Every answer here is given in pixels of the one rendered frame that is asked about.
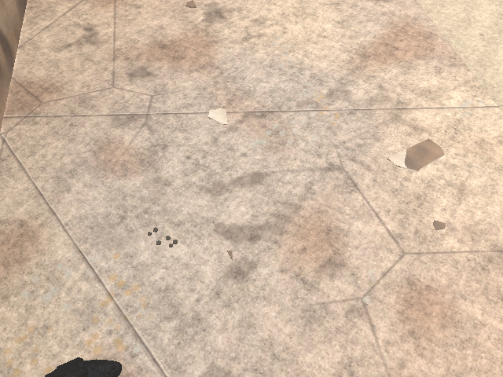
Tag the left robot hand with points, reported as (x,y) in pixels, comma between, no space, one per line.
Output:
(93,368)

